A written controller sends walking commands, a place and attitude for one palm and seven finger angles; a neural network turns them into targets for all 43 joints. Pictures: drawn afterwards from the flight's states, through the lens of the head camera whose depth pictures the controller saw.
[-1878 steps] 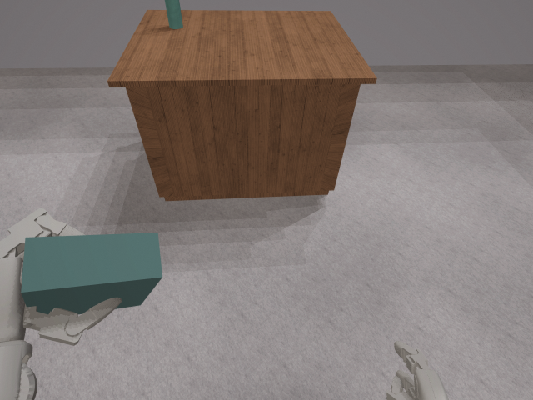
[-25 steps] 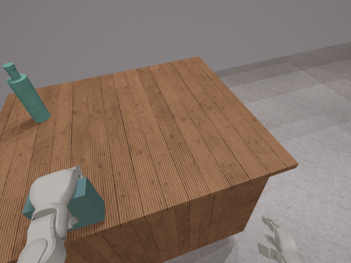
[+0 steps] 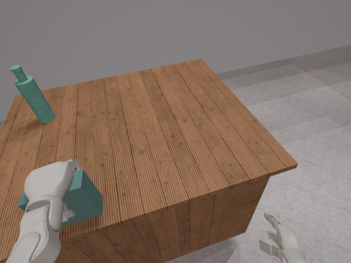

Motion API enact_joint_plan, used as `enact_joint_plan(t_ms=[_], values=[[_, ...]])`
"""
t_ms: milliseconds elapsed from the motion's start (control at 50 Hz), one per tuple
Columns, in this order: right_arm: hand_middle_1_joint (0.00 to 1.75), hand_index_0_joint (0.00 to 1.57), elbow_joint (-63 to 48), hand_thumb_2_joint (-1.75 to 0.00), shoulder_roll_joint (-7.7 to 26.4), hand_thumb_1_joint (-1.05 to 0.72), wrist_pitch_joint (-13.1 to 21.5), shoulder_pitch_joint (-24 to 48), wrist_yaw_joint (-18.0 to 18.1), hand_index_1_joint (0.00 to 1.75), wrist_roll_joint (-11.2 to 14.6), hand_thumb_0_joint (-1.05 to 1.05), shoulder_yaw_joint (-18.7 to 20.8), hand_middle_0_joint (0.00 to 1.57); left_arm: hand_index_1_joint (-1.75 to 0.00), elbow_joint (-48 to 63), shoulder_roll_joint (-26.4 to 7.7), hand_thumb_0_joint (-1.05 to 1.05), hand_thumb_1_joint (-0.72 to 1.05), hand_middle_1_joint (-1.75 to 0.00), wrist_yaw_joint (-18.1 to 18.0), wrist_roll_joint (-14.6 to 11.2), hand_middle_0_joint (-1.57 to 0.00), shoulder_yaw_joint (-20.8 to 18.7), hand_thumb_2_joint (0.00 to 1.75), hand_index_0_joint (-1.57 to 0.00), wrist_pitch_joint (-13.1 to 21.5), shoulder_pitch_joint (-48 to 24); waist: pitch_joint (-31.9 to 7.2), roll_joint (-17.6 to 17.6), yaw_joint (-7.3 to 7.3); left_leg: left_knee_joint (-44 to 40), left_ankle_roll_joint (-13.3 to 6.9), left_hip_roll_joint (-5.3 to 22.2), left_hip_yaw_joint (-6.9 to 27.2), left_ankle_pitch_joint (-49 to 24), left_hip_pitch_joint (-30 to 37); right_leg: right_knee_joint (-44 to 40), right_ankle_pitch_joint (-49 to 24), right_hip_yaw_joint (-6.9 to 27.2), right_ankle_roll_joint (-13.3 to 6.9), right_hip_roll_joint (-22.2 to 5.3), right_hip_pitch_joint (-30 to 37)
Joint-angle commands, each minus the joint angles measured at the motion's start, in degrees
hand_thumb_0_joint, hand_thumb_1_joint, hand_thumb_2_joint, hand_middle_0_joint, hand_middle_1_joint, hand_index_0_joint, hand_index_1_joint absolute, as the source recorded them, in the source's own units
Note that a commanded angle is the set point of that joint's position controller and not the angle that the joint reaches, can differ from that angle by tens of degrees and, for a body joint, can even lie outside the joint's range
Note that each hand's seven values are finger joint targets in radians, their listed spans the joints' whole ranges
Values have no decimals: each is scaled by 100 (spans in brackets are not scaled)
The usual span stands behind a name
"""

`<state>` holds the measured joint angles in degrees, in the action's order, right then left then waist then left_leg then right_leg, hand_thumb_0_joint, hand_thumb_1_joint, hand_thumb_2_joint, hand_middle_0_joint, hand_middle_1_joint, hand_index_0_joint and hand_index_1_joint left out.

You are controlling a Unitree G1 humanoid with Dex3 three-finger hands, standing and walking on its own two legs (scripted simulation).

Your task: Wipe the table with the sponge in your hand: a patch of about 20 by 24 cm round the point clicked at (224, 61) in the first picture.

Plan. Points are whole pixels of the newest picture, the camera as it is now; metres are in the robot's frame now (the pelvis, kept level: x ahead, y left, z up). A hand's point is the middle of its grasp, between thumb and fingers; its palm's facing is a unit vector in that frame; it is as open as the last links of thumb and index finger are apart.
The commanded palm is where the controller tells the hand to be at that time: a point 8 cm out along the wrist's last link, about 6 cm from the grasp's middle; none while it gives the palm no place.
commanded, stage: lift the sponge slowly off the table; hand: left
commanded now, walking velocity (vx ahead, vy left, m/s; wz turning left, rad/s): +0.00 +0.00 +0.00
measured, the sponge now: (69, 205) +0.21 +0.31 +0.01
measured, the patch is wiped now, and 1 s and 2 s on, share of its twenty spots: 1.00 1.00 1.00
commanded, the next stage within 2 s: bring the sponge back beside the body in 1.28 s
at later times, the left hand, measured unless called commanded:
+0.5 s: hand (55, 186) +0.22 +0.31 +0.09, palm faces +0.02 -0.11 -0.99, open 9.5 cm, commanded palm +0.19 +0.30 +0.16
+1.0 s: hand (53, 176) +0.22 +0.30 +0.12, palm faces +0.08 -0.10 -0.99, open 9.5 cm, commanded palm +0.19 +0.29 +0.19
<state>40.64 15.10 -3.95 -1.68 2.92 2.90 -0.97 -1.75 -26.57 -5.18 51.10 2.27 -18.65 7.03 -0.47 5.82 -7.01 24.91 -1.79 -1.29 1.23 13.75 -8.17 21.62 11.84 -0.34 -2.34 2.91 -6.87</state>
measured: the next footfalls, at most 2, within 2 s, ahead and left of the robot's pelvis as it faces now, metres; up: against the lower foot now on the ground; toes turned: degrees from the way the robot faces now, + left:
none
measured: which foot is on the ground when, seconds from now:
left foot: down 0.00-1.00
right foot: down 0.00-1.00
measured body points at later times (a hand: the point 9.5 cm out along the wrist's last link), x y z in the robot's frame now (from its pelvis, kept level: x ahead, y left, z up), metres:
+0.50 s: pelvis +0.00 +0.00 +0.00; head -0.02 -0.04 +0.45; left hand +0.21 +0.31 +0.14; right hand +0.24 -0.21 -0.08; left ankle +0.00 +0.10 -0.74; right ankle +0.00 -0.10 -0.74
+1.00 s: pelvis -0.01 +0.00 +0.00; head -0.04 -0.04 +0.45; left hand +0.21 +0.30 +0.18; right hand +0.25 -0.19 -0.07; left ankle +0.00 +0.10 -0.74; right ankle +0.00 -0.10 -0.74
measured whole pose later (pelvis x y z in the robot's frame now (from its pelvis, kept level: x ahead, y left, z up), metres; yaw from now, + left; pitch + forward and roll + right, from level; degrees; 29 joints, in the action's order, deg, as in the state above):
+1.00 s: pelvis -0.01 +0.00 +0.00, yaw +0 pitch -5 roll +0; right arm 39.5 15.8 -5.3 1.3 1.9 3.1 -3.2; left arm 9.8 -30.1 3.1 48.9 2.7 -26.9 3.6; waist 0.0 7.2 -7.8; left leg 22.0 -2.0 -1.9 0.9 11.4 -5.9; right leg 20.3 10.3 0.2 -2.1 2.3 -5.4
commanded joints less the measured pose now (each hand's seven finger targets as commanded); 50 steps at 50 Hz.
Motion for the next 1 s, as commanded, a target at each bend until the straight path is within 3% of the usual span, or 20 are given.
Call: enact_joint_plan(t_ms=[0,100,120,140,180,220,260,380,460,520,600,620,700,720,740,780,820,880,920,980], values=[[30,20,-955,-90,632,-90,311,1203,78,30,1,0,151,20,-160,1076,-1377,0,10,-160,-125,187,-120,-753,130,-120,30,-1488,-865,-299,77,-349,-138,-85,361,-1137,205,-408,-766,503,-240,-28,202],[30,20,-1006,-90,586,-90,360,1213,78,30,-21,0,145,20,-160,1383,-1389,0,10,-160,-115,220,-120,-769,130,-120,146,-1584,-1059,-3,1,-407,-133,-83,378,-1307,357,-399,-876,480,-274,-17,364],[30,20,-1015,-90,608,-90,367,1253,79,30,-25,0,127,20,-160,1532,-1593,0,10,-160,-118,215,-120,-923,130,-120,162,-1746,-1110,69,-3,-448,-116,-73,418,-1290,396,-405,-827,568,-301,11,417],[30,20,-1034,-90,580,-90,381,1226,78,30,-27,0,143,20,-160,1556,-1469,0,10,-160,-138,211,-120,-828,130,-120,169,-1768,-1160,94,5,-418,-125,-76,365,-1299,375,-369,-864,487,-281,-8,447],[30,20,-995,-90,608,-90,353,1214,47,30,-31,0,140,20,-160,1329,-1462,0,10,-160,-133,182,-120,-902,130,-120,90,-1447,-1027,-137,-15,-421,-108,-80,360,-1389,309,-397,-1051,514,-281,-25,467],[30,20,-998,-90,650,-90,301,1312,31,30,-33,0,125,20,-160,1474,-1731,0,10,-160,-110,167,-120,-1137,130,-120,0,-1565,-1069,-134,-56,-483,-87,-73,395,-1369,316,-414,-998,632,-299,-17,539],[30,20,-1041,-90,619,-90,302,1318,1,30,-21,0,131,20,-160,1423,-1584,0,10,-160,-88,103,-120,-1051,130,-120,-108,-1237,-1048,-157,-93,-418,-100,-95,349,-1424,280,-373,-1131,570,-272,-59,574],[30,20,-1098,-90,654,-90,256,1397,-18,30,5,0,98,20,-160,1616,-1491,0,10,-160,167,-11,-120,-866,130,-120,-303,-1203,-918,-252,-5,-425,-123,-71,375,-1411,284,-394,-1134,546,-242,-75,485],[30,20,-1071,-90,643,-90,301,1386,53,30,1,0,75,20,-160,1753,-1760,0,10,-160,264,50,-120,-1000,130,-120,-173,-1588,-917,-202,43,-413,-148,-72,406,-1282,350,-445,-908,578,-244,-72,407],[30,20,-1148,-90,609,-90,357,1442,64,30,-15,0,51,20,-160,2351,-1762,0,10,-160,287,51,-120,-938,130,-120,21,-1844,-1045,122,27,-484,-140,-44,484,-1328,539,-468,-836,622,-277,-34,446],[30,20,-1050,-90,586,-90,384,1365,77,30,-19,0,71,20,-160,2049,-1573,0,10,-160,234,91,-120,-816,130,-120,43,-1874,-884,-32,35,-541,-106,-13,477,-1249,498,-540,-688,531,-270,-38,331],[30,20,-1046,-90,608,-90,397,1436,84,30,-18,0,54,20,-160,2089,-1793,0,10,-160,209,99,-120,-1005,130,-120,2,-2005,-883,57,15,-588,-98,-14,502,-1152,486,-564,-550,648,-301,-12,350],[30,20,-1018,-90,609,-90,320,1504,30,30,-20,0,35,20,-160,1851,-1719,0,10,-160,170,139,-120,-955,130,-120,-258,-2036,-1017,-58,-65,-614,-53,-31,458,-1336,367,-496,-779,570,-303,-65,530],[30,20,-1044,-90,635,-90,325,1592,16,30,-19,0,37,20,-160,2003,-1969,0,10,-160,164,106,-120,-1209,130,-120,-305,-2021,-1115,57,-127,-642,-48,-33,474,-1367,390,-470,-805,699,-337,-44,637],[30,20,-1089,-90,603,-90,317,1587,-11,30,-23,0,25,20,-160,1994,-1787,0,10,-160,179,80,-120,-1070,130,-120,-387,-1855,-1193,-27,-161,-602,-53,-41,445,-1462,348,-396,-923,575,-317,-66,721],[30,20,-1113,-90,600,-90,286,1645,-68,30,-13,0,22,20,-160,2063,-1547,0,10,-160,269,4,-120,-870,130,-120,-518,-1625,-1173,-103,-130,-586,-42,-23,446,-1576,368,-387,-1122,576,-304,-78,686],[30,20,-1138,-90,641,-90,246,1735,-81,30,-4,0,1,20,-160,2220,-1751,0,10,-160,363,-41,-120,-1003,130,-120,-642,-1648,-1135,8,-121,-616,-43,-26,467,-1478,340,-394,-1021,695,-310,-70,672],[30,20,-1171,-90,620,-90,212,1731,-85,30,22,0,-30,20,-160,2176,-1516,0,10,-160,528,-68,-120,-703,130,-120,-774,-1674,-897,-222,-32,-613,-71,7,459,-1294,259,-433,-829,569,-265,-88,454],[30,20,-1186,-90,656,-90,191,1790,-57,30,20,0,-40,20,-160,2351,-1857,0,10,-160,588,-25,-120,-950,130,-120,-776,-1793,-944,-180,-53,-618,-89,4,490,-1182,274,-440,-652,690,-282,-73,448],[30,20,-1212,-90,594,-90,222,1751,-25,30,12,0,-58,20,-160,2398,-1713,0,10,-160,629,56,-120,-757,130,-120,-704,-2018,-1015,-190,-39,-607,-111,-6,483,-1143,306,-437,-576,599,-262,-98,451]])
